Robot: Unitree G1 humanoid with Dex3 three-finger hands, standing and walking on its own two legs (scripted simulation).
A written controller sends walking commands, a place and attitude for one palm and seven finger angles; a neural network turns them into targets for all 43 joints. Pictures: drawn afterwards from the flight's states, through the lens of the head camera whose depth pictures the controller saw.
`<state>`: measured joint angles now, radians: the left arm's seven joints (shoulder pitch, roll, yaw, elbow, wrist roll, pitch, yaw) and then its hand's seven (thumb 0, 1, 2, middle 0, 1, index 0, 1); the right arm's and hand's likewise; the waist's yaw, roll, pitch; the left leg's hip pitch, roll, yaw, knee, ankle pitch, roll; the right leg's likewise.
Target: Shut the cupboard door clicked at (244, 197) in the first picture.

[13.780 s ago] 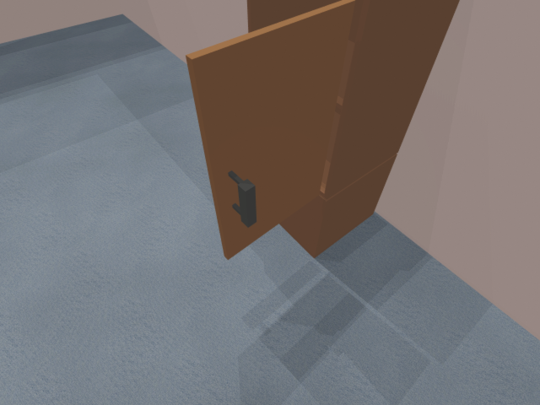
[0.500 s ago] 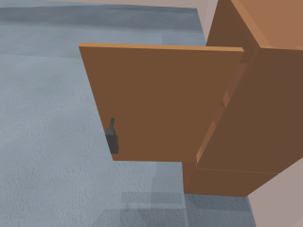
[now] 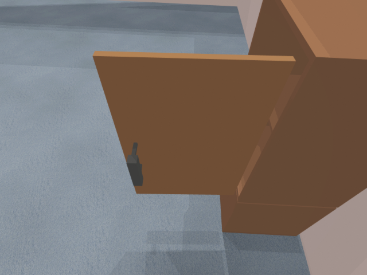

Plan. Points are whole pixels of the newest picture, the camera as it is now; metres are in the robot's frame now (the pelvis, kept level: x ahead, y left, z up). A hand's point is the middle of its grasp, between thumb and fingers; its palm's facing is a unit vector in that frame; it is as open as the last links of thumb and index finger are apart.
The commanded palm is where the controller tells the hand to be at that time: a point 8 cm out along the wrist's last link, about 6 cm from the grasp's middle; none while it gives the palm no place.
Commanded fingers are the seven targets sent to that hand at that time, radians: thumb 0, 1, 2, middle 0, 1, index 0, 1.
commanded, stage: look again from close up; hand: left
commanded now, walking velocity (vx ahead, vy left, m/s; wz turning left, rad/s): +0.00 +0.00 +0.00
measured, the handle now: (136, 164) +0.41 +0.17 -0.08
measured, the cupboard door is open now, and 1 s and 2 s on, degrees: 93 93 93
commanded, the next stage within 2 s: raise the hand and make a fist in 0.06 s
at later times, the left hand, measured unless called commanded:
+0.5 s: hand (116, 263) +0.15 +0.15 -0.05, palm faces +0.03 -1.00 -0.02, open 6.6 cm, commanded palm +0.10 +0.22 -0.07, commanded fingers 0.00 0.90 0.90 -0.51 -0.64 -0.51 -0.64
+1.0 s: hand (104, 265) +0.15 +0.18 -0.08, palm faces +0.09 -1.00 -0.02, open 4.1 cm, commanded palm +0.11 +0.23 -0.07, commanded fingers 0.00 0.90 0.90 -0.97 -1.14 -0.97 -1.14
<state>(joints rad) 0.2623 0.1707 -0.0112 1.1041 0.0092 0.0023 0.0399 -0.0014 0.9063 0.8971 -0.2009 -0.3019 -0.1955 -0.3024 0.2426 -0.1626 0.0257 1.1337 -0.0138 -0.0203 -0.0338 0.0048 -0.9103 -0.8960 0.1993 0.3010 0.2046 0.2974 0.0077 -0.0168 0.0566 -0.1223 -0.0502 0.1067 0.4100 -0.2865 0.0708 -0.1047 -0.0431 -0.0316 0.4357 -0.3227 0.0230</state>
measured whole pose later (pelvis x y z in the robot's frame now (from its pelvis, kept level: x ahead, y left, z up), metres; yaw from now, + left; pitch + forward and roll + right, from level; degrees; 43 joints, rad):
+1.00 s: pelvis -0.06 -0.03 -0.11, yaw +3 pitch +18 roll -2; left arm 0.36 0.22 0.19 0.06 -0.31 -0.41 -0.28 0.01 0.90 0.90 -0.80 -0.95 -0.79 -0.95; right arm 0.26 -0.21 0.02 0.56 0.02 -0.22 -0.04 0.02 -0.90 -0.90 0.20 0.30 0.21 0.30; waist 0.00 0.04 -0.16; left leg -1.02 -0.03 -0.02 1.27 -0.56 0.03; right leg -1.04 0.04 -0.10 1.22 -0.50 -0.07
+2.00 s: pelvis -0.05 +0.00 -0.12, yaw +3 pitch +20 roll -3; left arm 0.39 0.24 0.13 0.00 -0.28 -0.44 -0.24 0.01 0.90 0.90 -1.30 -1.50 -1.29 -1.50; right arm 0.23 -0.25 0.01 0.49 0.02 -0.15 -0.04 0.01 -0.90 -0.90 0.20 0.30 0.21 0.30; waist 0.01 0.03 -0.18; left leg -1.06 -0.04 -0.02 1.31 -0.59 0.07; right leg -1.06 0.03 -0.10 1.23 -0.52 -0.04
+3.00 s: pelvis -0.04 -0.01 -0.11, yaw +3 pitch +20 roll -2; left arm -0.06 0.15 0.01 0.33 -0.15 -0.43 -0.04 0.01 0.90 0.90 -1.30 -1.50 -1.30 -1.50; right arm 0.21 -0.24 0.01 0.54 0.00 -0.05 0.00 0.01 -0.91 -0.90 0.20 0.30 0.21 0.30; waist -0.02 0.03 -0.17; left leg -1.02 -0.05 0.00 1.25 -0.58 0.06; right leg -1.04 0.03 -0.07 1.20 -0.52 -0.04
